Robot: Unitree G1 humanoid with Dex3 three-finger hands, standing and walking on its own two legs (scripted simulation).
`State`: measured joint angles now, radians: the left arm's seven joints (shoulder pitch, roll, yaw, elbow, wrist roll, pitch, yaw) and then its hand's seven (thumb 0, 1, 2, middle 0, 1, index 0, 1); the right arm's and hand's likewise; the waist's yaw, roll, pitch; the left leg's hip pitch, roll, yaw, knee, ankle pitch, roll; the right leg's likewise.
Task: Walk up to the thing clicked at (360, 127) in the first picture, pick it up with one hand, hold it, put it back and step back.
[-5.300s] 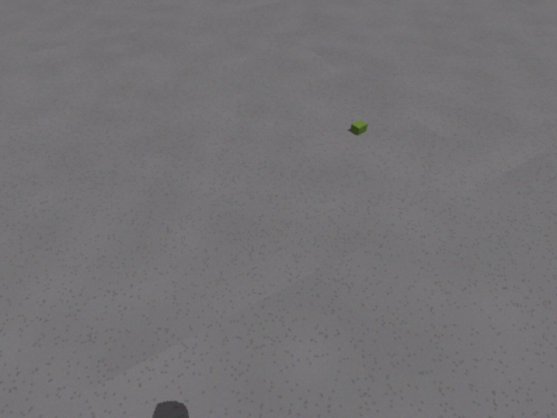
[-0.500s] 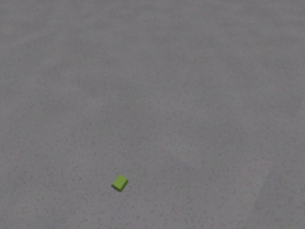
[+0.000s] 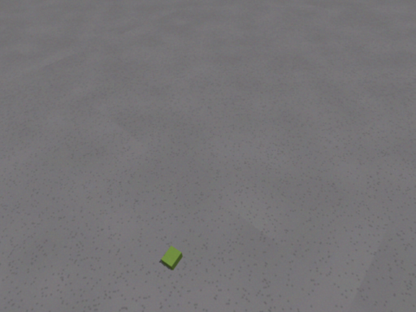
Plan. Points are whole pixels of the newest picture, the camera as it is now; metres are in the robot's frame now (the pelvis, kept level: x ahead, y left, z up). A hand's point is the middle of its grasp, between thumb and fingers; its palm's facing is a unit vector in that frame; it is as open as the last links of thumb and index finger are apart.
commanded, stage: walk up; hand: left
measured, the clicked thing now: (172, 257) +0.49 +0.23 -0.75
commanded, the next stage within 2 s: stand in 1.00 s
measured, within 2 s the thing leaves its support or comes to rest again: neither
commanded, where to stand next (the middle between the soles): +0.07 +0.00 m, yaw -2 degrees
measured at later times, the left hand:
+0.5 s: hand out of the picture +0.11 +0.25 -0.15, palm faces -0.04 -0.95 -0.32, open 7.4 cm
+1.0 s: hand out of the picture +0.09 +0.25 -0.15, palm faces -0.02 -0.94 -0.33, open 7.4 cm
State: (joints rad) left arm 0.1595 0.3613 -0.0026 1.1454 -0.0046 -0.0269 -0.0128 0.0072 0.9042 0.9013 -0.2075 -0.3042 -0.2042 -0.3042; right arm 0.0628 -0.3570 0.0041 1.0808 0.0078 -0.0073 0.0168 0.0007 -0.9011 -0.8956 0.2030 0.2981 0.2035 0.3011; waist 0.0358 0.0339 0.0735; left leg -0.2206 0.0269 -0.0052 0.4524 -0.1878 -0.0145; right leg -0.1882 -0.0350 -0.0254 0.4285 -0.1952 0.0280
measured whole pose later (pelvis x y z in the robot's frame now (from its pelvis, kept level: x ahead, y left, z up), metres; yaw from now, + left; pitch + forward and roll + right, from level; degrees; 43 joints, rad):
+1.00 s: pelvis +0.01 +0.00 +0.01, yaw -1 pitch -2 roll +0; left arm 0.10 0.34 0.01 1.17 0.01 -0.01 -0.01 0.01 0.90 0.90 -0.21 -0.30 -0.20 -0.30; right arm 0.08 -0.35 0.00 1.16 0.00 0.00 0.01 0.00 -0.90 -0.90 0.20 0.30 0.20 0.30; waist 0.00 0.01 0.05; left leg -0.14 0.02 0.02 0.34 -0.16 -0.01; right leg -0.12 -0.04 -0.01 0.33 -0.16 0.04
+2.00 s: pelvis +0.03 +0.00 +0.01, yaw +0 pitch -2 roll +0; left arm 0.11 0.35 0.00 1.13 0.01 -0.01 -0.01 0.01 0.90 0.90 -0.21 -0.30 -0.20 -0.30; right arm 0.09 -0.35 0.00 1.14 -0.01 -0.01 0.01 0.00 -0.90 -0.90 0.20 0.30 0.20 0.30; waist 0.00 -0.01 0.04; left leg -0.11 0.02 0.01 0.31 -0.16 -0.02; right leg -0.09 -0.04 -0.02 0.31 -0.18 0.03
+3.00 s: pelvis +0.05 +0.00 +0.01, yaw +0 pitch -2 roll +0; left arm 0.11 0.35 0.00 1.12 0.01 -0.01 0.00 0.01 0.90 0.90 -0.21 -0.30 -0.20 -0.30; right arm 0.09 -0.35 0.00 1.13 0.00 -0.01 0.00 0.00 -0.90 -0.90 0.20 0.30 0.20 0.30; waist 0.00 0.00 0.05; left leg -0.10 0.02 0.01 0.32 -0.19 -0.02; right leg -0.08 -0.04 -0.02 0.31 -0.20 0.03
